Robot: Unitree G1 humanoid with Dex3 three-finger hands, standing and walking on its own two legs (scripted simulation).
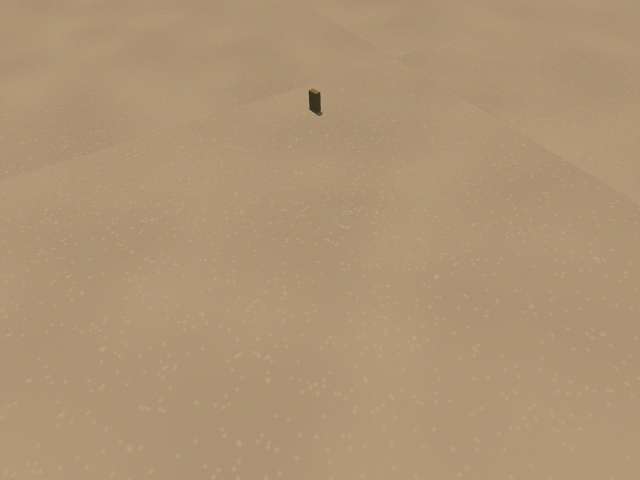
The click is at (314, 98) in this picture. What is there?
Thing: carton on end
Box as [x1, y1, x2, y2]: [309, 88, 320, 113]
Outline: 312,88 309,90 309,107 316,113 320,111 319,92
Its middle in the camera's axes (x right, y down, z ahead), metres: -0.04 -0.83 +2.31
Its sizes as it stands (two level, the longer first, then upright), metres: 0.064 0.033 0.122
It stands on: the floor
